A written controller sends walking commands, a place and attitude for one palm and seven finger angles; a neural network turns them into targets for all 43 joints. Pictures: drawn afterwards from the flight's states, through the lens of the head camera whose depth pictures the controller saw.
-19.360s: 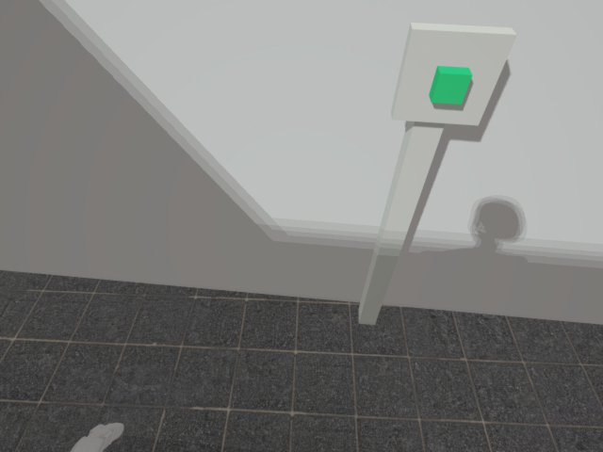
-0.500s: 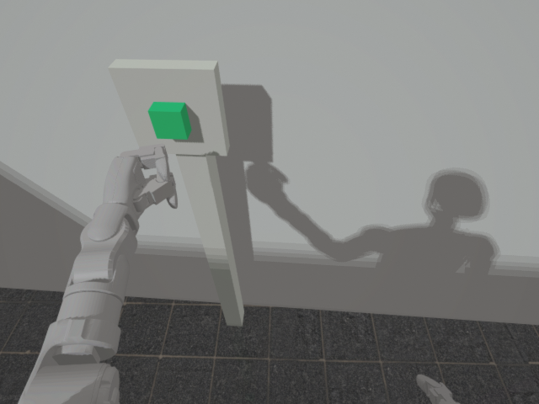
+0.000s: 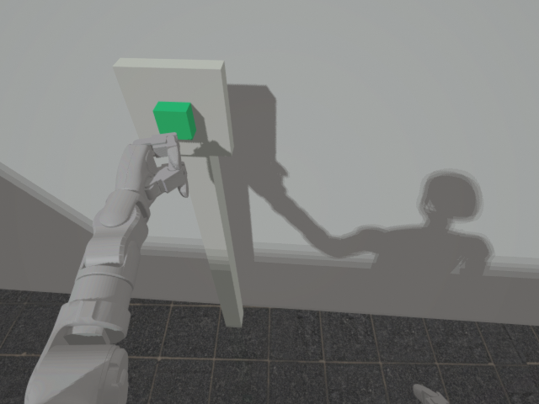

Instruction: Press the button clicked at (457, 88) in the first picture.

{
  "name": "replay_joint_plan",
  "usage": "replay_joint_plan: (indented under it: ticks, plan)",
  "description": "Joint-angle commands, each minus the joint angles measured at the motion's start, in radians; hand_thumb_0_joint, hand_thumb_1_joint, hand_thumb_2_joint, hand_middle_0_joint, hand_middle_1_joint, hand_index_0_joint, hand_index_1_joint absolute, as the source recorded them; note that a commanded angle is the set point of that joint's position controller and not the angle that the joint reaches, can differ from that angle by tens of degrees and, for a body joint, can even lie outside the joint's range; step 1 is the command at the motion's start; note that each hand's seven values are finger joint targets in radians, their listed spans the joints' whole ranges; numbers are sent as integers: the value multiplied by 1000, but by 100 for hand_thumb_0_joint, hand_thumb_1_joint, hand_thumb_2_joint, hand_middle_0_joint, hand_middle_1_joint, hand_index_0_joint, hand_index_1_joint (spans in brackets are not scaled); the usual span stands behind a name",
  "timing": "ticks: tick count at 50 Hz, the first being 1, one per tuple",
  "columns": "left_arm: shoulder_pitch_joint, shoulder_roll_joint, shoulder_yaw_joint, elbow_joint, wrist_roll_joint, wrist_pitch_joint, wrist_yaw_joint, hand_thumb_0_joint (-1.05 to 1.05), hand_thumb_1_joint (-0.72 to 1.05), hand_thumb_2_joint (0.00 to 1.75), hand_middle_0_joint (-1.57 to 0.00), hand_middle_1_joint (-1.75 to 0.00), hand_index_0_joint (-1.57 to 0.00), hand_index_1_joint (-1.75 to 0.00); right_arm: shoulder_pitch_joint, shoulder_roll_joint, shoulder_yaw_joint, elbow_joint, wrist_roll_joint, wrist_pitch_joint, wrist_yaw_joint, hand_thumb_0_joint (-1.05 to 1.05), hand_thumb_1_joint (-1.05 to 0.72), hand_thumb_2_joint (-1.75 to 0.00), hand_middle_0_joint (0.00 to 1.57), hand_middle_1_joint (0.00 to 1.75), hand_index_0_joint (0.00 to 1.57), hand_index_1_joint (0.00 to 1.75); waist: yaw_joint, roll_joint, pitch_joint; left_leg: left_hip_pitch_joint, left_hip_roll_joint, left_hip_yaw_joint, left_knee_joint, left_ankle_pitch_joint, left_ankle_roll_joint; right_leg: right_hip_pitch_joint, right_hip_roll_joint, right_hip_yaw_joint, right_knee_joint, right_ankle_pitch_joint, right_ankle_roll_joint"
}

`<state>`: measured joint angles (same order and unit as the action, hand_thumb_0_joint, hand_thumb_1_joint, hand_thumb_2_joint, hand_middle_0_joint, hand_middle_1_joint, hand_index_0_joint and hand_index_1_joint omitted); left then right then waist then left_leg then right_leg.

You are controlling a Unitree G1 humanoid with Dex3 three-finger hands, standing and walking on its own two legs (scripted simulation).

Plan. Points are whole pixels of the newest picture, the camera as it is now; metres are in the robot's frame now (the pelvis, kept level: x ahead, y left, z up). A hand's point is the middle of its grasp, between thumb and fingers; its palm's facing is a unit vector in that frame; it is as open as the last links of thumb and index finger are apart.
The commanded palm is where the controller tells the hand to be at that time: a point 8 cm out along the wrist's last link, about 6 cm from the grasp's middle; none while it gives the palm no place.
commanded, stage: aim a knuckle at the button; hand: left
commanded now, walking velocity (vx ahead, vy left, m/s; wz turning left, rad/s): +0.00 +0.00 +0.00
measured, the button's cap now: (176, 119) +0.50 +0.17 +0.18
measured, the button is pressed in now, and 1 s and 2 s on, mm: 0 6 7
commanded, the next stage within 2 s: press the button with the knuckle in 0.16 s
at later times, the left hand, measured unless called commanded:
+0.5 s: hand (183, 168) +0.41 +0.14 +0.16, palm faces -0.04 -1.00 +0.00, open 3.1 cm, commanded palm +0.39 +0.20 +0.15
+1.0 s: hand (184, 153) +0.45 +0.15 +0.16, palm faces -0.02 -1.00 +0.00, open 3.0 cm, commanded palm +0.43 +0.20 +0.15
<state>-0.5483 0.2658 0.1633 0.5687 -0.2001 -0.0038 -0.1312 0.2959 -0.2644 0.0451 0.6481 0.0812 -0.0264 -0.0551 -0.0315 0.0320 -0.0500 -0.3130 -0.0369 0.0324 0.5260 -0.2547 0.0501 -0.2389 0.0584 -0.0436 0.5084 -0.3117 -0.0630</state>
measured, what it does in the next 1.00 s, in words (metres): stands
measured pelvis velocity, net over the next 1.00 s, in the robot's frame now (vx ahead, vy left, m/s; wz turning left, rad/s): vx -0.01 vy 0.00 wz -0.01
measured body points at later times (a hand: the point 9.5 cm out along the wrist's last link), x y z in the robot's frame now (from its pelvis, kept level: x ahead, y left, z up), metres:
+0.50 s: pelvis -0.01 +0.01 +0.00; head +0.00 +0.00 +0.45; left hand +0.41 +0.20 +0.16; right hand +0.13 -0.23 -0.10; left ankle +0.01 +0.09 -0.73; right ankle -0.03 -0.08 -0.73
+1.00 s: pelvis -0.01 +0.00 +0.00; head +0.01 -0.01 +0.45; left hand +0.44 +0.20 +0.16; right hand +0.04 -0.27 -0.12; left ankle +0.01 +0.09 -0.73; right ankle -0.03 -0.08 -0.73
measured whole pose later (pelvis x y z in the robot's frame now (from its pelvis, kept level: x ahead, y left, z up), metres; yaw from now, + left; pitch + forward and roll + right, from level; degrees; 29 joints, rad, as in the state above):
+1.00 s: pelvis -0.01 +0.00 +0.00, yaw +0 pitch +5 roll +0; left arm -0.80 0.34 0.24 0.92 -0.16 -0.10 -0.14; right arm 0.36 -0.28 0.03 0.68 0.06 -0.03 -0.06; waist -0.08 0.03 -0.04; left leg -0.39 -0.03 0.04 0.55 -0.25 0.05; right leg -0.31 0.07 -0.04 0.53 -0.30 -0.06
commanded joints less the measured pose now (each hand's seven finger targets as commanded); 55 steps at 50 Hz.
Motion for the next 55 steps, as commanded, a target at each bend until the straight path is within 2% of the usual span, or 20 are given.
replay_joint_plan:
  ticks: [1, 3, 5, 7, 13, 15, 17, 21, 24, 26, 29, 35, 37, 39, 44, 45, 48, 50, 51, 55]
  plan:
    - [-439, 164, 45, -204, -6, -18, 14, 0, 90, 90, -130, -150, -130, -150, -67, -128, -50, -146, -5, -45, -8, 0, -90, -90, 20, 30, 20, 30, -3, -15, -254, 223, 28, -73, -34, 239, 9, -37, -38, 49, -75, 320, 35]
    - [-450, 170, 56, -244, -13, -34, 17, 0, 90, 90, -130, -150, -130, -150, -62, -128, -52, -152, -9, -47, -7, 0, -90, -90, 20, 30, 20, 30, 1, -53, -305, 244, 33, -76, -31, 280, 9, -7, -35, 48, -65, 355, 35]
    - [-429, 194, 82, -292, -15, -57, 19, 0, 90, 90, -130, -150, -130, -150, -67, -124, -52, -159, -13, -53, -6, 0, -90, -90, 20, 30, 20, 30, 17, -47, -342, 260, 34, -74, -33, 320, 7, 31, -36, 49, -56, 395, 32]
    - [-418, 193, 81, -310, -14, -75, 23, 0, 90, 90, -130, -150, -130, -150, -70, -123, -52, -160, -15, -57, -3, 0, -90, -90, 20, 30, 20, 30, 17, -67, -340, 263, 36, -73, -29, 330, 9, 29, -32, 49, -53, 401, 34]
    - [-375, 151, 41, -214, 2, -8, 17, 0, 90, 90, -130, -150, -130, -150, -75, -124, -49, -154, -5, -40, -3, 0, -90, -90, 20, 30, 20, 30, 1, -47, -203, 218, 36, -67, -40, 266, 7, -37, -34, 44, -77, 339, 35]
    - [-441, 134, 18, -238, 3, 5, 17, 0, 90, 90, -130, -150, -130, -150, -79, -123, -49, -155, -5, -37, -5, 0, -90, -90, 20, 30, 20, 30, -8, 1, -208, 239, 36, -77, -44, 253, 1, -61, -32, 39, -79, 303, 29]
    - [-519, 101, -18, -268, 2, -3, 20, 0, 90, 90, -130, -150, -130, -150, -80, -122, -49, -151, -7, -42, -6, 0, -90, -90, 20, 30, 20, 30, -28, 8, -223, 278, 42, -91, -37, 258, 0, -94, -29, 36, -79, 280, 27]
    - [-607, 97, -13, -268, -11, -47, 34, 0, 90, 90, -130, -150, -130, -150, -65, -124, -51, -128, -15, -56, -10, 0, -90, -90, 20, 30, 20, 30, -37, -5, -291, 337, 49, -113, -32, 278, -10, -115, -25, 30, -69, 260, 25]
    - [-613, 137, 24, -166, -1, -58, 49, 0, 90, 90, -130, -150, -130, -150, -48, -128, -49, -109, -20, -52, -10, 0, -90, -90, 20, 30, 20, 30, -35, -72, -277, 283, 44, -111, -36, 246, -7, -95, -25, 31, -67, 248, 28]
    - [-608, 119, 11, -108, 14, -56, 57, 0, 90, 90, -130, -150, -130, -150, -46, -126, -48, -107, -19, -48, -5, 0, -90, -90, 20, 30, 20, 30, -32, -46, -261, 270, 42, -108, -37, 237, -9, -110, -29, 30, -63, 241, 27]
    - [-607, 144, 30, -29, 30, -50, 64, 0, 90, 90, -130, -150, -130, -150, -32, -128, -48, -106, -20, -39, 1, 0, -90, -90, 20, 30, 20, 30, -25, -19, -250, 237, 37, -97, -30, 234, -7, -106, -33, 36, -61, 252, 25]
    - [-621, 232, 115, -6, 19, -92, 56, 0, 90, 90, -130, -150, -130, -150, -7, -132, -51, -124, -24, -32, 2, 0, -90, -90, 20, 30, 20, 30, -9, -81, -305, 188, 31, -71, -23, 258, 5, -14, -32, 55, -55, 337, 31]
    - [-669, 240, 107, -1, 20, -114, 46, 0, 90, 90, -130, -150, -130, -150, 5, -135, -50, -121, -25, -34, 0, 0, -90, -90, 20, 30, 20, 30, -28, -118, -286, 159, 30, -66, -17, 231, 13, -12, -31, 62, -58, 338, 38]
    - [-699, 289, 133, 35, 28, -129, 37, 0, 90, 90, -130, -150, -130, -150, 16, -138, -52, -112, -22, -34, -4, 0, -90, -90, 20, 30, 20, 30, -32, -92, -265, 134, 29, -58, -19, 190, 15, -24, -33, 71, -63, 313, 41]
    - [-765, 307, 129, 79, 35, -150, 15, 0, 90, 90, -130, -150, -130, -150, 41, -140, -53, -98, -18, -37, -6, 0, -90, -90, 20, 30, 20, 30, -44, 19, -275, 151, 24, -60, -7, 179, 12, -59, -34, 74, -63, 287, 35]
    - [-784, 275, 102, 92, 33, -151, 7, 0, 90, 90, -130, -150, -130, -150, 47, -139, -55, -94, -19, -39, -6, 0, -90, -90, 20, 30, 20, 30, -56, 18, -285, 161, 25, -60, -5, 171, 12, -74, -32, 71, -65, 275, 37]
    - [-806, 314, 137, 133, 19, -166, 0, 0, 90, 90, -130, -150, -130, -150, 70, -149, -60, -82, -20, -47, -7, 0, -90, -90, 20, 30, 20, 30, -62, -52, -303, 136, 25, -61, 0, 170, 18, -54, -32, 78, -62, 295, 45]
    - [-815, 319, 143, 124, 15, -180, -5, 0, 90, 90, -130, -150, -130, -150, 75, -150, -63, -81, -20, -50, -6, 0, -90, -90, 20, 30, 20, 30, -55, -31, -336, 147, 24, -58, 2, 186, 16, -42, -32, 78, -54, 318, 44]
    - [-830, 286, 116, 130, 16, -186, -9, 0, 90, 90, -130, -150, -130, -150, 79, -149, -63, -79, -22, -54, -4, 0, -90, -90, 20, 30, 20, 30, -63, -25, -342, 163, 23, -61, 3, 193, 15, -56, -29, 72, -51, 318, 43]
    - [-901, 297, 113, 196, 23, -207, -1, 0, 90, 90, -130, -150, -130, -150, 96, -156, -64, -55, -22, -61, 0, 0, -90, -90, 20, 30, 20, 30, -90, -28, -269, 136, 27, -70, 9, 130, 16, -133, -26, 73, -63, 235, 47]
